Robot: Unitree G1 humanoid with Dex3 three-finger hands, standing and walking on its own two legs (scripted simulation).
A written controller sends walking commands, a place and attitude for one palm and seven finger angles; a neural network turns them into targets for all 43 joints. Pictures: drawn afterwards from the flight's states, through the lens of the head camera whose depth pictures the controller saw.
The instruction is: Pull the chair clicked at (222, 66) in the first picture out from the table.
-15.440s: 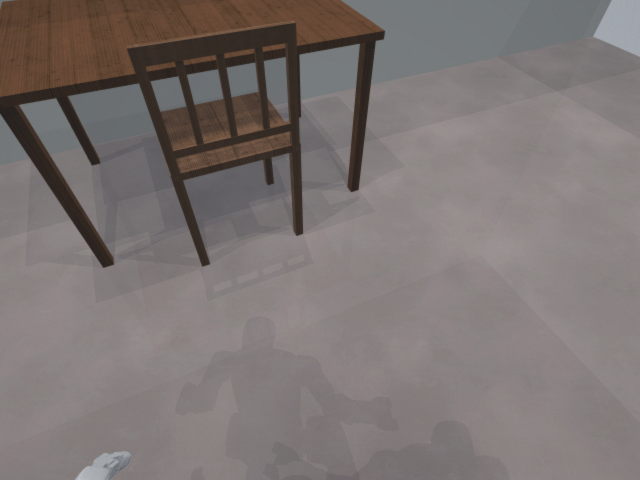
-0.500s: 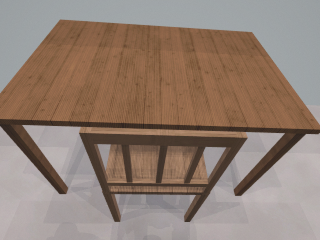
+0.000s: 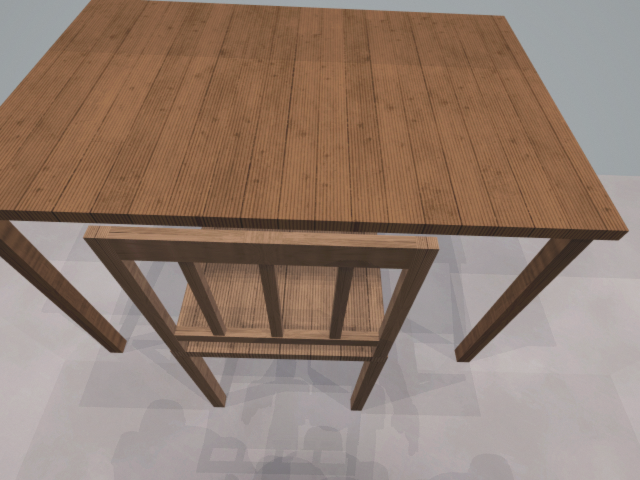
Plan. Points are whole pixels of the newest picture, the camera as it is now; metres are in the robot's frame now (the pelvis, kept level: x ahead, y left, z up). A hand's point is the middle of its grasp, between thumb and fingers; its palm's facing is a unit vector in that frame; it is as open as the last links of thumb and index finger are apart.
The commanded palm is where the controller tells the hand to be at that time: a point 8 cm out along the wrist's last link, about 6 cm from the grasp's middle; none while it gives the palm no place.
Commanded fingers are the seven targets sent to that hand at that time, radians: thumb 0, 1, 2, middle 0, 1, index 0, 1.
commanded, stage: shuffle to correct the standing spot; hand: left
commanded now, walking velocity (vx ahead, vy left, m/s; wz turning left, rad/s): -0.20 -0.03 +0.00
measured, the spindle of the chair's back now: (272, 302) +0.38 +0.09 -0.09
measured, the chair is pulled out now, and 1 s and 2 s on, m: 0.00 0.00 0.00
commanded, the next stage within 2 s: come to a stop and stand still in 0.04 s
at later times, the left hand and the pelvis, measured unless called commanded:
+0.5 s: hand out of the picture -0.04 +0.19 -0.17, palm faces +0.08 -0.98 -0.19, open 7.4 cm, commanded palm none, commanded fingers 0.00 0.90 0.90 -0.20 -0.30 -0.20 -0.30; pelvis -0.06 +0.01 +0.01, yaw +2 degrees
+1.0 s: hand out of the picture -0.06 +0.13 -0.17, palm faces +0.03 -0.97 -0.23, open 7.3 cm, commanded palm none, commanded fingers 0.00 0.90 0.90 -0.20 -0.30 -0.20 -0.30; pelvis -0.05 -0.04 +0.00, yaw +1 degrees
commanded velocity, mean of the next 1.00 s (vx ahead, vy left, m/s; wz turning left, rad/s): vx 0.03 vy -0.01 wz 0.00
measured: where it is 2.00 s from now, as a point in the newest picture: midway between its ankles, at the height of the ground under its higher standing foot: outside the picture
